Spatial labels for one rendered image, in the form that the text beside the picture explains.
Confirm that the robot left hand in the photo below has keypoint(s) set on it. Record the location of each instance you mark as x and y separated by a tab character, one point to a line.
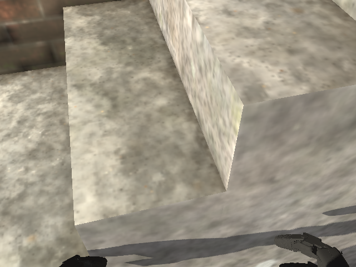
88	261

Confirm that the robot right hand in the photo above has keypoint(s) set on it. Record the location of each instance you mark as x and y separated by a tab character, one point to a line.
312	247

